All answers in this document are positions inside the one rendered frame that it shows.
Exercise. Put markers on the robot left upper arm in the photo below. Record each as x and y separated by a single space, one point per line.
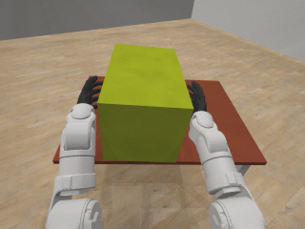
80 213

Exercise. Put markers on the table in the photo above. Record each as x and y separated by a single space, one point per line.
241 144

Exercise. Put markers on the left robot forearm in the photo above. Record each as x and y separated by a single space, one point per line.
76 174

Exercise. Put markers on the carton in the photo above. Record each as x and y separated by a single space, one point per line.
144 107

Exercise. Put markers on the robot right upper arm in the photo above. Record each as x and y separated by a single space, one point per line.
235 213

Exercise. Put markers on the right robot hand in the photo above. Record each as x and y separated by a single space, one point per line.
198 98

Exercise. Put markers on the right robot forearm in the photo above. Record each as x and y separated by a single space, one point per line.
222 179

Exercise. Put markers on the left robot hand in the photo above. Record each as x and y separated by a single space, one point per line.
87 92

